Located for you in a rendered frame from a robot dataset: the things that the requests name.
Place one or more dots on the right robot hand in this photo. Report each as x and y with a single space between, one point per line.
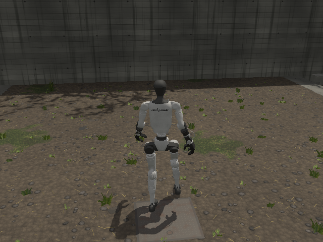
192 148

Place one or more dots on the left robot upper arm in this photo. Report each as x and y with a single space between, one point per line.
142 114

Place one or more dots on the right robot foot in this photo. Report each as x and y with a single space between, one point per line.
177 190

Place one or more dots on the right robot upper arm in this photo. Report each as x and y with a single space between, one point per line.
179 115

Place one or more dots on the robot right shin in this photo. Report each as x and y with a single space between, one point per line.
176 174

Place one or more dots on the left robot hand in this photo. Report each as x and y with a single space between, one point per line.
139 139

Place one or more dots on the left robot forearm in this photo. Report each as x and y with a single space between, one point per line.
138 130

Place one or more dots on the right robot forearm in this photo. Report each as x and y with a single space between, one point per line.
186 135

